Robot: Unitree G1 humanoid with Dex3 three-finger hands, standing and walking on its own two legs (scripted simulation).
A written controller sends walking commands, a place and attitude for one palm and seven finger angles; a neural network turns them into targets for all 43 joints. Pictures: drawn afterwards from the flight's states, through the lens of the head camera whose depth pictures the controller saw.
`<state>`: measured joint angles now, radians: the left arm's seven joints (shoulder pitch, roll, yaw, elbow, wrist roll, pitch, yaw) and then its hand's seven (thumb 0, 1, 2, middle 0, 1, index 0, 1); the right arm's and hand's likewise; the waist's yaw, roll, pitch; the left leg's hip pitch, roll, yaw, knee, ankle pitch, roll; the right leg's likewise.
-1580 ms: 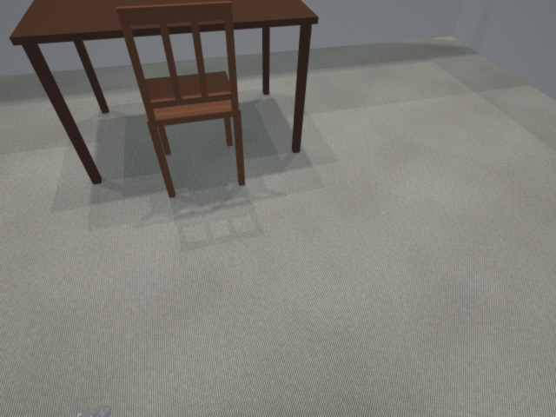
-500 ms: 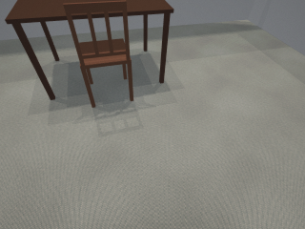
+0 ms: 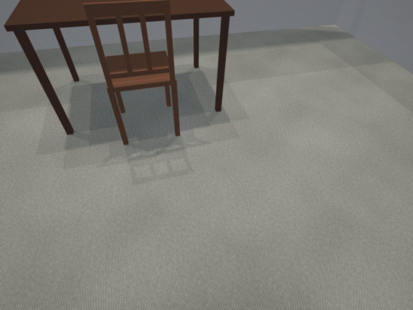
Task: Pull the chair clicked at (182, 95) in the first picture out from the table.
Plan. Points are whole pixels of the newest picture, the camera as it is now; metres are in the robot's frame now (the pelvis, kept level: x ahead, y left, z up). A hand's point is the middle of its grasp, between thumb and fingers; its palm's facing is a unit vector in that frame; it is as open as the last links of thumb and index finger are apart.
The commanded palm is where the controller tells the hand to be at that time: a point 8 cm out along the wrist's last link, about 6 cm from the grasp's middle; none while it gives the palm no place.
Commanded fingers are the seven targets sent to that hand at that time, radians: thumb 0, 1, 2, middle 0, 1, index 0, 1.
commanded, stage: walk to a spot facing it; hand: left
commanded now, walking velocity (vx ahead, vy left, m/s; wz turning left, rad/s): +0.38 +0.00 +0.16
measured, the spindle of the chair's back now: (124, 45) +1.29 +0.49 -0.10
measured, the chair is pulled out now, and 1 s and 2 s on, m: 0.00 0.00 0.00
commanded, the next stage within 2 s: turn to face it in 1.32 s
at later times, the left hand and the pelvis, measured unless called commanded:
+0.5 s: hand out of the picture +0.15 +0.21 -0.19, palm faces +0.02 -0.99 -0.14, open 7.4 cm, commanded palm none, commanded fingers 0.00 0.90 0.90 -0.20 -0.30 -0.20 -0.30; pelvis +0.13 +0.03 -0.01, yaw +2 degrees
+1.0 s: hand (142, 224) +0.37 +0.20 -0.18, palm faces +0.15 -0.97 -0.21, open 7.2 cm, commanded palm none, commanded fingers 0.00 0.90 0.90 -0.20 -0.30 -0.20 -0.30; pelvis +0.37 +0.01 -0.01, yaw +6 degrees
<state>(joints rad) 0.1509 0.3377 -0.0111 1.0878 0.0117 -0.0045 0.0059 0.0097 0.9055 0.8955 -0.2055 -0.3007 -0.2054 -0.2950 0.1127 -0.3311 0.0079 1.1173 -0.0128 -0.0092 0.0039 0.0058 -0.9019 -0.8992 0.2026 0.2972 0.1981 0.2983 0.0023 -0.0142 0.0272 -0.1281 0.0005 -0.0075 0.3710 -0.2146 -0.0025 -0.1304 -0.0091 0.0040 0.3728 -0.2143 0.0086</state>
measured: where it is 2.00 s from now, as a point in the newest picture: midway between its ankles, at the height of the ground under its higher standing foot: (199, 221)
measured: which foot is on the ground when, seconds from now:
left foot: down 0.00-0.68, up 0.70-1.00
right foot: down 0.00-0.28, up 0.30-0.66, down 0.68-1.00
